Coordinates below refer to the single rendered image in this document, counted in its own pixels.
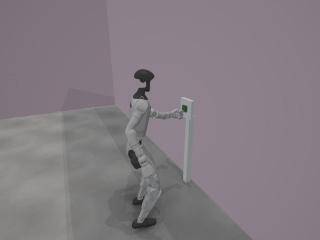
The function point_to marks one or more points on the robot right foot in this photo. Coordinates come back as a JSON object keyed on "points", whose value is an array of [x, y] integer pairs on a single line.
{"points": [[148, 222]]}

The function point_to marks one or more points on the left robot upper arm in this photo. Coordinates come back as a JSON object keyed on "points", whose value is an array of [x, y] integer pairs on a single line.
{"points": [[153, 113]]}

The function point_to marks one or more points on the robot left hand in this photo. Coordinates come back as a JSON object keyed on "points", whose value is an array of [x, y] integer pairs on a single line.
{"points": [[177, 113]]}

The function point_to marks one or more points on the right robot upper arm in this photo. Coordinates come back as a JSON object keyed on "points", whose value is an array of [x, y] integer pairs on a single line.
{"points": [[140, 109]]}

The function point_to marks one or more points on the right robot forearm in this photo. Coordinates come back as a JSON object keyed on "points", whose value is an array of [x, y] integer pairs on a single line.
{"points": [[135, 145]]}

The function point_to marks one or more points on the button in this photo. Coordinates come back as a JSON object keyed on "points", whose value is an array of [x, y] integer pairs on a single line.
{"points": [[184, 108]]}

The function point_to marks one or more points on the left robot forearm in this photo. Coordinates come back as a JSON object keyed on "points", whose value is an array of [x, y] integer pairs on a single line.
{"points": [[162, 115]]}

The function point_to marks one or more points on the robot left shin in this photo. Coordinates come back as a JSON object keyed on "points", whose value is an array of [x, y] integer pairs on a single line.
{"points": [[143, 188]]}

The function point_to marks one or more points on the robot right hand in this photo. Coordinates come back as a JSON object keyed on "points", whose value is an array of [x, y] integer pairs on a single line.
{"points": [[148, 171]]}

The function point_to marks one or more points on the panel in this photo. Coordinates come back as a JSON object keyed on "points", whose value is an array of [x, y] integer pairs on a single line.
{"points": [[189, 134]]}

